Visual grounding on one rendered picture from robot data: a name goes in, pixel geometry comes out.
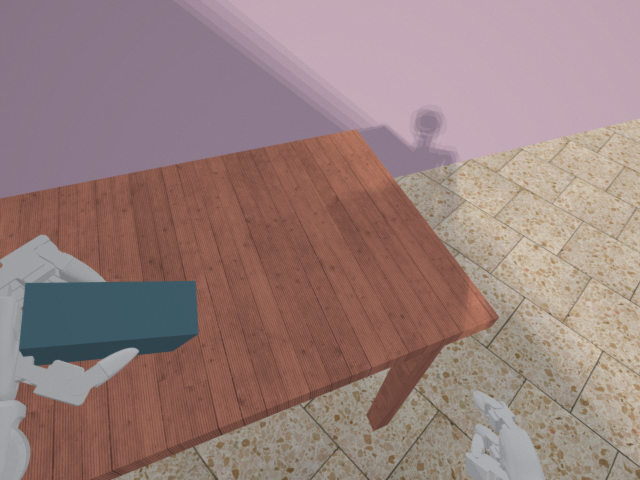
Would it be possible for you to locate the right robot hand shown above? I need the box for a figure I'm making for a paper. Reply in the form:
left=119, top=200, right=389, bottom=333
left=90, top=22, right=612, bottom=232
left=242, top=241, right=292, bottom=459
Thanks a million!
left=465, top=390, right=545, bottom=480

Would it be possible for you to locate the left robot forearm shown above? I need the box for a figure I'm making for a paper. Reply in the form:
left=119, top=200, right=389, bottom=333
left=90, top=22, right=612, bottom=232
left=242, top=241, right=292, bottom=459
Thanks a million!
left=0, top=400, right=30, bottom=480

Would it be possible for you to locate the table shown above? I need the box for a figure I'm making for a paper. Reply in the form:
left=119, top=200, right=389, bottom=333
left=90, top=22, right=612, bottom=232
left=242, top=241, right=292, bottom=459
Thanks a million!
left=0, top=129, right=499, bottom=480

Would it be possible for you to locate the sponge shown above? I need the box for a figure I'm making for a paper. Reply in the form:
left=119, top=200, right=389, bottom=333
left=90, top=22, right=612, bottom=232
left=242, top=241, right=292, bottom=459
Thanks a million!
left=19, top=281, right=199, bottom=366

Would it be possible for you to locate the left robot hand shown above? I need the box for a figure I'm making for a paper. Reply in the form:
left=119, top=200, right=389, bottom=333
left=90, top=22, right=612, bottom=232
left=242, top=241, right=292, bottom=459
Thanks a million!
left=0, top=235, right=139, bottom=406

